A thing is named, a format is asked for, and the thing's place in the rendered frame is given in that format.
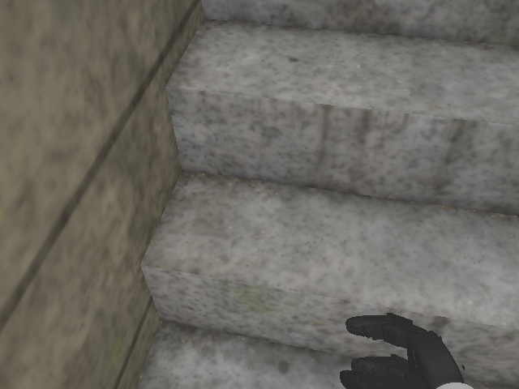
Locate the right robot hand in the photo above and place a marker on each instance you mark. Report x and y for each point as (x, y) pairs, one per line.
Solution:
(429, 365)

